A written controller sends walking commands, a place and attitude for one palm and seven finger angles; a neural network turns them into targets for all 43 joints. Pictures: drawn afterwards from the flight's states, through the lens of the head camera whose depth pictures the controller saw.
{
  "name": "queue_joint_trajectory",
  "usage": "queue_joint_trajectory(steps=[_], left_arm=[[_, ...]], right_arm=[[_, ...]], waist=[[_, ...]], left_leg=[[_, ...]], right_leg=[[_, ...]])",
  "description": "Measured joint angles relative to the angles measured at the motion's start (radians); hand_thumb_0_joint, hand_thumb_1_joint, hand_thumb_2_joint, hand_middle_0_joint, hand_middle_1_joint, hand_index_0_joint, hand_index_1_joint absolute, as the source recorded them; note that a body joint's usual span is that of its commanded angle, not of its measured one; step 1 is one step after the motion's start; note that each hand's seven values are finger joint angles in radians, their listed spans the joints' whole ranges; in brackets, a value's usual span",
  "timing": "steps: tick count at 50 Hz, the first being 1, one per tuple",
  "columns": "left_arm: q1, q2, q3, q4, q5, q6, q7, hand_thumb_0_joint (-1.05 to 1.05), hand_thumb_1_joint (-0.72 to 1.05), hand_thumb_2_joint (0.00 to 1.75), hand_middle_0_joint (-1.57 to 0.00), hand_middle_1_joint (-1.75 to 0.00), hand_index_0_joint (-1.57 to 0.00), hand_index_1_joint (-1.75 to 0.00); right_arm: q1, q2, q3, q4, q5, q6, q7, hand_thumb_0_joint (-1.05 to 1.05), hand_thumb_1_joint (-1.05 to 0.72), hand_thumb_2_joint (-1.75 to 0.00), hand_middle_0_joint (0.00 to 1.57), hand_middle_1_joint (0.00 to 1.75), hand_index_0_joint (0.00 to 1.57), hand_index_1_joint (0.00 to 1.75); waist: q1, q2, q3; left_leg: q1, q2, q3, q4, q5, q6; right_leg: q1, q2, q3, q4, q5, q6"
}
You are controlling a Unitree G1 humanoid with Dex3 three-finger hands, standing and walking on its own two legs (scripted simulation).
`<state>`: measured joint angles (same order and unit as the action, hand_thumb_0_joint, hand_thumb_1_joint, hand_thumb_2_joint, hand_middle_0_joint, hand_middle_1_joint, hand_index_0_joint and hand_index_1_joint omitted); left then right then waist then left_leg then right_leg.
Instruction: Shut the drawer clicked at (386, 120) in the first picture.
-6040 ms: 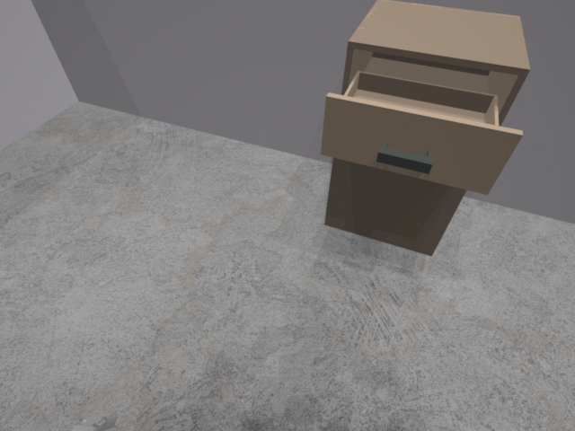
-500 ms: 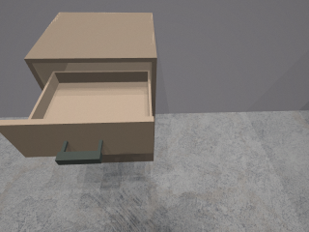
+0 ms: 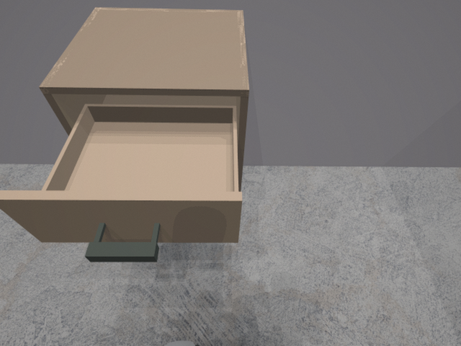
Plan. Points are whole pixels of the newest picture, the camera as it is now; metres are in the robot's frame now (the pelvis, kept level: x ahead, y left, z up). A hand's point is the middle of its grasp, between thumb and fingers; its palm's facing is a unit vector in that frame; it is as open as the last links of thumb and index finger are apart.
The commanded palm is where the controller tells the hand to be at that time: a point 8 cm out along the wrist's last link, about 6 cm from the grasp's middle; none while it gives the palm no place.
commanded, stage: come to a stop and stand still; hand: left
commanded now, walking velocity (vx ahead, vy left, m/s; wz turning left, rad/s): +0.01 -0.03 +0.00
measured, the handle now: (126, 240) +0.29 +0.24 -0.04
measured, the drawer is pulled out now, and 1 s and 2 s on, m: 0.30 0.30 0.30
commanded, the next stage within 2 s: look again from close up in 1.42 s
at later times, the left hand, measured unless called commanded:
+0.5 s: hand out of the picture -0.04 +0.11 -0.17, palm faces +0.09 -0.98 -0.20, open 7.3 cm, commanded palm none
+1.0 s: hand out of the picture -0.12 +0.11 -0.17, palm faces +0.09 -0.99 -0.14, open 7.4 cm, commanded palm none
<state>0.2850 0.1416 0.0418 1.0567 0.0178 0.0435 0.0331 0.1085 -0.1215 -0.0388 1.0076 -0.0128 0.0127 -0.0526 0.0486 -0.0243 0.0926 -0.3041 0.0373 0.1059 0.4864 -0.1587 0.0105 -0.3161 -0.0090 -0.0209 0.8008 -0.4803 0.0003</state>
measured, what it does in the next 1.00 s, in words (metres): steps on the spot: right foot, then left foot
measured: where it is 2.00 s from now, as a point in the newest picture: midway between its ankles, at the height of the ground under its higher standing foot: outside the picture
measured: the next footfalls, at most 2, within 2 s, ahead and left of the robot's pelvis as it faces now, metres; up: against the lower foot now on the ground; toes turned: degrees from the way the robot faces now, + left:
right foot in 0.12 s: +0.00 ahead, -0.13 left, +0.00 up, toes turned -3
left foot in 0.42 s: -0.05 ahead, +0.07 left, +0.00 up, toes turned +2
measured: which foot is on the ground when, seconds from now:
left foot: down 0.00-0.12, up 0.14-0.40, down 0.42-1.00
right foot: up 0.00-0.10, down 0.12-1.00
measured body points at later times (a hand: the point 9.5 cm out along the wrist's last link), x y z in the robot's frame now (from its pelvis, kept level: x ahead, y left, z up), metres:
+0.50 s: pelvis -0.06 -0.06 +0.01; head -0.05 -0.06 +0.46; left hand -0.05 +0.16 -0.15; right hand -0.07 -0.28 -0.15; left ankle -0.09 +0.07 -0.73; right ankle -0.04 -0.13 -0.73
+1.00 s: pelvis -0.09 -0.04 +0.01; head -0.09 -0.04 +0.46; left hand -0.13 +0.16 -0.15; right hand -0.15 -0.23 -0.15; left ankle -0.09 +0.07 -0.73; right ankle -0.04 -0.13 -0.73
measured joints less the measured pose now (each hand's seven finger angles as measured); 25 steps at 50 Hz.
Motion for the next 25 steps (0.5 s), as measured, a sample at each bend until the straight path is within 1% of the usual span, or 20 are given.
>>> queue_joint_trajectory(steps=[2, 3, 4, 5, 6, 7, 9, 10, 12, 14, 17, 19, 20, 21, 23, 25], left_arm=[[-0.006, 0.006, 0.008, -0.012, 0.002, 0.003, 0.002, 0.01, 0.91, 0.90, -0.20, -0.30, -0.20, -0.30], [-0.007, 0.010, 0.010, -0.018, 0.002, 0.002, 0.003, 0.01, 0.91, 0.90, -0.20, -0.30, -0.20, -0.30], [-0.005, 0.014, 0.012, -0.023, 0.003, -0.002, 0.003, 0.01, 0.91, 0.90, -0.20, -0.30, -0.20, -0.30], [-0.001, 0.019, 0.012, -0.028, 0.004, -0.007, 0.003, 0.01, 0.91, 0.90, -0.20, -0.30, -0.20, -0.30], [0.004, 0.023, 0.013, -0.030, 0.008, -0.013, 0.003, 0.01, 0.91, 0.90, -0.20, -0.30, -0.20, -0.30], [0.003, 0.020, 0.012, -0.025, 0.011, -0.015, 0.005, 0.01, 0.91, 0.90, -0.20, -0.30, -0.20, -0.30], [0.006, 0.015, 0.003, -0.019, 0.014, -0.015, 0.004, 0.01, 0.91, 0.90, -0.20, -0.30, -0.20, -0.30], [0.010, 0.012, 0.001, -0.017, 0.014, -0.016, 0.004, 0.01, 0.91, 0.90, -0.20, -0.30, -0.20, -0.30], [0.012, 0.006, -0.003, -0.010, 0.013, -0.020, 0.004, 0.01, 0.91, 0.90, -0.20, -0.30, -0.20, -0.30], [0.007, 0.000, -0.007, -0.005, 0.011, -0.025, 0.002, 0.01, 0.91, 0.90, -0.20, -0.30, -0.20, -0.30], [-0.010, -0.009, -0.013, -0.002, 0.009, -0.036, 0.001, 0.01, 0.91, 0.90, -0.20, -0.30, -0.20, -0.30], [-0.021, -0.003, -0.012, 0.008, 0.007, -0.041, 0.008, 0.01, 0.92, 0.90, -0.20, -0.30, -0.21, -0.30], [-0.026, 0.000, -0.012, 0.013, 0.003, -0.043, 0.007, 0.02, 0.93, 0.90, -0.20, -0.30, -0.21, -0.30], [-0.032, 0.002, -0.013, 0.020, -0.001, -0.045, 0.006, 0.02, 0.93, 0.90, -0.20, -0.30, -0.21, -0.30], [-0.048, 0.014, -0.010, 0.037, -0.008, -0.043, 0.008, 0.02, 0.93, 0.90, -0.20, -0.30, -0.21, -0.30], [-0.049, 0.018, -0.010, 0.047, -0.011, -0.042, 0.008, 0.02, 0.94, 0.90, -0.20, -0.30, -0.21, -0.30]], right_arm=[[-0.011, -0.007, -0.005, -0.006, -0.005, 0.007, 0.004, 0.00, -0.93, -0.89, 0.20, 0.30, 0.21, 0.30], [-0.013, -0.011, -0.008, -0.006, -0.006, 0.010, 0.007, 0.00, -0.93, -0.89, 0.20, 0.30, 0.21, 0.30], [-0.012, -0.016, -0.011, -0.005, -0.006, 0.013, 0.010, 0.00, -0.92, -0.89, 0.20, 0.30, 0.21, 0.30], [-0.008, -0.020, -0.013, -0.004, -0.004, 0.016, 0.013, 0.00, -0.92, -0.89, 0.20, 0.30, 0.21, 0.30], [-0.002, -0.025, -0.018, -0.002, -0.001, 0.021, 0.017, 0.00, -0.92, -0.89, 0.20, 0.30, 0.21, 0.30], [0.002, -0.033, -0.023, 0.003, 0.002, 0.028, 0.020, 0.00, -0.92, -0.89, 0.20, 0.30, 0.21, 0.30], [0.023, -0.046, -0.031, 0.014, 0.004, 0.045, 0.025, 0.00, -0.92, -0.89, 0.20, 0.30, 0.20, 0.30], [0.036, -0.050, -0.032, 0.021, 0.003, 0.050, 0.027, 0.00, -0.92, -0.89, 0.20, 0.30, 0.20, 0.30], [0.056, -0.055, -0.033, 0.039, 0.003, 0.052, 0.029, 0.00, -0.92, -0.89, 0.20, 0.30, 0.20, 0.30], [0.076, -0.057, -0.031, 0.054, 0.006, 0.047, 0.029, 0.00, -0.92, -0.89, 0.19, 0.30, 0.20, 0.30], [0.105, -0.054, -0.024, 0.076, 0.008, 0.038, 0.026, 0.00, -0.91, -0.89, 0.19, 0.30, 0.20, 0.30], [0.122, -0.047, -0.016, 0.093, 0.008, 0.032, 0.021, 0.00, -0.91, -0.89, 0.19, 0.30, 0.20, 0.30], [0.132, -0.044, -0.011, 0.101, 0.008, 0.027, 0.019, 0.00, -0.91, -0.89, 0.19, 0.30, 0.20, 0.30], [0.141, -0.040, -0.007, 0.111, 0.007, 0.021, 0.015, 0.00, -0.91, -0.89, 0.19, 0.30, 0.20, 0.30], [0.150, -0.018, 0.006, 0.135, 0.005, 0.014, 0.009, 0.00, -0.91, -0.89, 0.19, 0.30, 0.20, 0.30], [0.165, -0.004, 0.016, 0.147, 0.003, 0.009, 0.007, 0.00, -0.91, -0.89, 0.19, 0.30, 0.20, 0.30]], waist=[[-0.005, 0.015, 0.005], [-0.007, 0.024, 0.005], [-0.009, 0.031, 0.002], [-0.010, 0.035, -0.004], [-0.010, 0.041, -0.011], [-0.014, 0.057, -0.010], [-0.025, 0.072, -0.022], [-0.028, 0.071, -0.032], [-0.031, 0.065, -0.048], [-0.037, 0.059, -0.059], [-0.043, 0.053, -0.066], [-0.043, 0.051, -0.069], [-0.045, 0.053, -0.071], [-0.048, 0.056, -0.072], [-0.042, 0.027, -0.060], [-0.033, 0.013, -0.056]], left_leg=[[-0.016, 0.011, 0.001, 0.002, 0.012, -0.008], [-0.025, 0.016, 0.001, 0.005, 0.016, -0.014], [-0.034, 0.022, 0.000, 0.013, 0.018, -0.021], [-0.047, 0.027, 0.000, 0.029, 0.016, -0.029], [-0.063, 0.033, -0.002, 0.053, 0.009, -0.037], [-0.072, 0.039, -0.019, 0.080, -0.031, -0.038], [-0.086, 0.022, -0.059, 0.156, -0.173, -0.031], [-0.089, 0.011, -0.071, 0.202, -0.211, -0.026], [-0.084, -0.005, -0.084, 0.283, -0.235, -0.021], [-0.057, -0.012, -0.088, 0.311, -0.242, -0.021], [0.020, -0.010, -0.088, 0.234, -0.242, -0.025], [0.086, -0.006, -0.092, 0.126, -0.207, -0.025], [0.121, -0.003, -0.099, 0.062, -0.166, -0.023], [0.147, 0.004, -0.109, 0.007, -0.155, -0.026], [0.165, -0.003, -0.110, -0.028, -0.149, -0.038], [0.178, -0.001, -0.105, -0.050, -0.128, -0.043]], right_leg=[[-0.011, -0.004, 0.006, 0.033, -0.013, 0.005], [-0.004, -0.009, 0.003, 0.014, -0.002, 0.006], [0.014, -0.015, 0.000, -0.031, 0.028, 0.008], [0.042, -0.021, -0.002, -0.106, 0.084, 0.010], [0.064, -0.019, -0.005, -0.166, 0.107, -0.006], [0.066, -0.007, -0.014, -0.167, 0.110, -0.023], [0.075, 0.002, -0.029, -0.179, 0.122, -0.045], [0.081, 0.004, -0.032, -0.198, 0.134, -0.052], [0.092, 0.009, -0.033, -0.240, 0.164, -0.062], [0.099, 0.017, -0.036, -0.276, 0.191, -0.069], [0.097, 0.036, -0.049, -0.310, 0.219, -0.078], [0.090, 0.051, -0.061, -0.318, 0.230, -0.084], [0.085, 0.061, -0.071, -0.320, 0.233, -0.085], [0.081, 0.069, -0.082, -0.320, 0.236, -0.085], [0.095, 0.063, -0.083, -0.342, 0.252, -0.083], [0.113, 0.066, -0.077, -0.380, 0.280, -0.079]])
